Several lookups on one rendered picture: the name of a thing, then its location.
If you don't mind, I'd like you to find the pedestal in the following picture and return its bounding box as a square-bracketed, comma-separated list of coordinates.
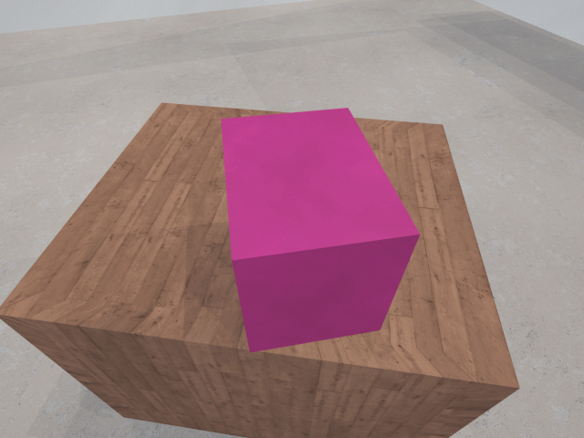
[0, 103, 520, 438]

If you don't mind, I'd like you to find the carton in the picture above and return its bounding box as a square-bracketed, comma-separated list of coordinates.
[221, 108, 420, 352]

